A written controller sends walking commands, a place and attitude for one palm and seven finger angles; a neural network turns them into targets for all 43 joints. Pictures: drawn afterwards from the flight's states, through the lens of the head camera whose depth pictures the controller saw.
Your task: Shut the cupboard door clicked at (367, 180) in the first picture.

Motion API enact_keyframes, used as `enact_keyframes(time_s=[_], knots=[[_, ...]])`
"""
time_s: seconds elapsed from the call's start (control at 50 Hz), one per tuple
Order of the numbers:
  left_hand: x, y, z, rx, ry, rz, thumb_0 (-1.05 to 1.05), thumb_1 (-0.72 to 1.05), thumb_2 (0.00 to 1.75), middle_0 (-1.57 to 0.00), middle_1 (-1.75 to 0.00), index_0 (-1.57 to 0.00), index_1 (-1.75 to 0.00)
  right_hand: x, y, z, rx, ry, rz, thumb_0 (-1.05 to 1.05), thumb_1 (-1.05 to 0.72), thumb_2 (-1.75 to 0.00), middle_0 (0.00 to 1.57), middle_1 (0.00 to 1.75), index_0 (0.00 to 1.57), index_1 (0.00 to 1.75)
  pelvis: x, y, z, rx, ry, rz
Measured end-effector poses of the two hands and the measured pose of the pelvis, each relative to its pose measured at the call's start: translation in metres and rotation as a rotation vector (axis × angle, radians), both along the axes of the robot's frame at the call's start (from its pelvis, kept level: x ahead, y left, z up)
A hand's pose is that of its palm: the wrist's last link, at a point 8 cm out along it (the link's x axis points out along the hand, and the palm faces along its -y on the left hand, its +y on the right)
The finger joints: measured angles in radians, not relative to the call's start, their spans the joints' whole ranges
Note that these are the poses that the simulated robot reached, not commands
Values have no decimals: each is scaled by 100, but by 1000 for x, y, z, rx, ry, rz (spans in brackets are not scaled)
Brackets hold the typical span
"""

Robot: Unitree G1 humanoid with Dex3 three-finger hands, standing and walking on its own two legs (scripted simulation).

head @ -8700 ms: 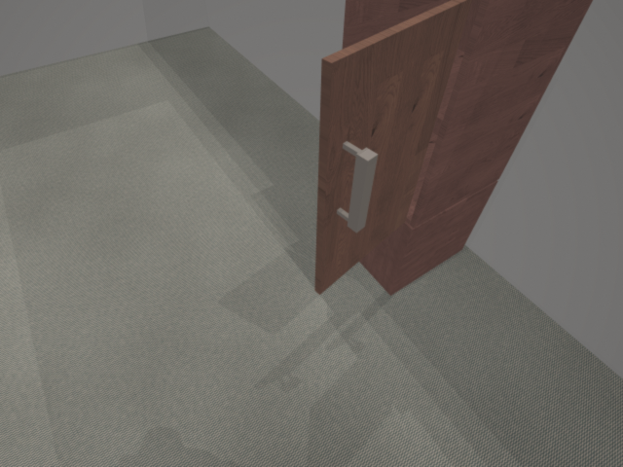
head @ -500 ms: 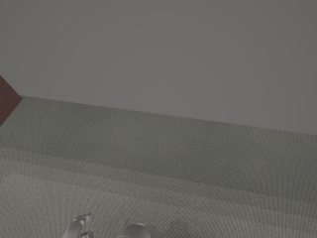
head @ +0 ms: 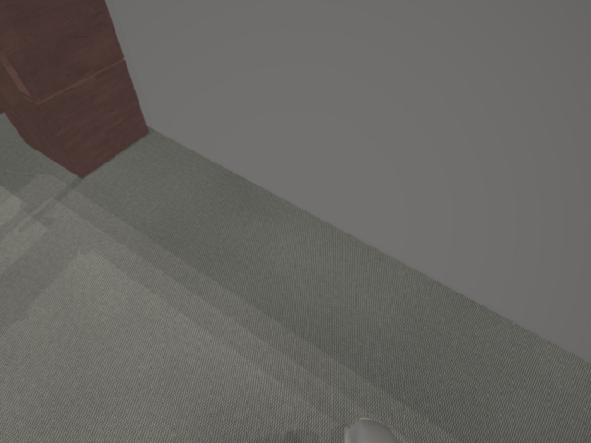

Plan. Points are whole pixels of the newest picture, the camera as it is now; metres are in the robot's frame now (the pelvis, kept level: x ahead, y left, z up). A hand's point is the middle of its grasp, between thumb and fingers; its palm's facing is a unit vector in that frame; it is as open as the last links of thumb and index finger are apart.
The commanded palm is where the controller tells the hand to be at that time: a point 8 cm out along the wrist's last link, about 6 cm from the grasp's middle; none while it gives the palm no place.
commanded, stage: walk to a spot facing it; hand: left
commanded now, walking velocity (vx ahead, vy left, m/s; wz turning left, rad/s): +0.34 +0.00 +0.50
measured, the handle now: out of the picture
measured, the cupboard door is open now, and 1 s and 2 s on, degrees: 100 100 100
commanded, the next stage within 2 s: turn to face it in 1.76 s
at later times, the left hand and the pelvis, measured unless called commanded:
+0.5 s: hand (224, 365) +0.24 +0.13 -0.15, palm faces +0.29 -0.93 -0.21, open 7.2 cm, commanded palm none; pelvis +0.19 -0.07 +0.00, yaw +16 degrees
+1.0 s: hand (191, 355) +0.27 +0.19 -0.18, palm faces +0.51 -0.85 -0.14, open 7.3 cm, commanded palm none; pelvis +0.36 +0.05 +0.00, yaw +26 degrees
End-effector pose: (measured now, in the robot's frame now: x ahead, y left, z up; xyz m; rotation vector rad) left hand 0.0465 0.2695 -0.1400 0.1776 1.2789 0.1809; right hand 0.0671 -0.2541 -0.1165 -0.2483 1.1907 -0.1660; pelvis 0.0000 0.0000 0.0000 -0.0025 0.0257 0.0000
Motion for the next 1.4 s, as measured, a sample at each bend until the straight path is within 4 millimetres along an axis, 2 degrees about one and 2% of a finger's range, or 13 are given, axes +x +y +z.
enact_keyframes(time_s=[0.12, 0.24, 0.3, 0.36, 0.48, 0.58, 0.74, 0.82, 0.86, 0.98, 1.18, 1.32, 1.4], knots=[[65, -16, 12, -13, -97, -6, 0, 91, 90, -20, -30, -20, -30, -6, 3, -6, 42, 121, -15, 1, -90, -90, 21, 30, 20, 30, 36, -9, 5, 1, 5, 49], [151, -50, 16, -19, -179, -45, 0, 91, 90, -20, -30, -20, -30, -1, -14, -21, 72, 237, -50, 1, -90, -90, 21, 30, 21, 30, 84, -32, -2, 21, 14, 85], [194, -68, 14, -7, -246, -50, 0, 91, 90, -20, -30, -20, -30, 14, -32, -37, 82, 293, -54, 1, -90, -90, 21, 30, 21, 30, 114, -48, -14, 28, 10, 119], [210, -83, 18, 3, -290, -11, 0, 91, 90, -20, -30, -20, -30, 48, -48, -43, 78, 321, -17, 1, -90, -90, 21, 30, 20, 30, 134, -59, -15, 21, -11, 172], [180, -101, 20, -11, -194, 169, -1, 92, 90, -20, -30, -20, -30, 170, -57, -28, 64, 208, 120, 1, -91, -90, 20, 30, 20, 30, 179, -68, 2, 23, -6, 266], [145, -89, 21, 35, -100, 312, -4, 96, 90, -20, -30, -21, -30, 282, -33, -16, 68, 74, 257, 1, -91, -90, 20, 30, 20, 30, 216, -65, 7, 17, 2, 335], [82, -108, 6, -63, 188, 471, -1, 93, 90, -20, -30, -20, -30, 435, 64, -5, 115, -99, 476, 1, -91, -90, 20, 30, 19, 30, 275, -30, 0, 6, -10, 397], [70, -113, -7, -146, 315, 534, -1, 92, 90, -20, -30, -20, -30, 488, 122, -9, 127, -172, 554, 1, -91, -90, 20, 30, 20, 30, 308, 4, -15, 8, -13, 410], [77, -105, -15, -178, 348, 547, 0, 92, 90, -20, -30, -20, -30, 501, 139, -14, 122, -202, 555, 1, -91, -90, 20, 30, 20, 30, 320, 19, -22, 3, -19, 427], [171, -45, -16, -143, 175, 542, 1, 92, 90, -20, -30, -20, -30, 477, 141, -16, 71, -43, 500, 0, -91, -90, 20, 30, 20, 30, 357, 48, -7, 10, -29, 453], [357, 58, 5, -34, -94, 415, 1, 94, 90, -20, -30, -20, -30, 436, 95, -7, -26, 224, 326, 0, -93, -90, 20, 30, 20, 30, 436, 77, 5, 15, -22, 460], [496, 89, 13, 16, -201, 292, 0, 93, 90, -19, -30, -20, -30, 424, 91, -16, -1, 430, 229, 1, -91, -90, 20, 30, 20, 30, 510, 85, -6, 28, -6, 455], [559, 88, 12, 36, -285, 276, 0, 92, 90, -19, -30, -20, -30, 447, 96, -27, 26, 524, 209, 1, -91, -90, 20, 30, 20, 30, 555, 84, -17, 25, -21, 478]])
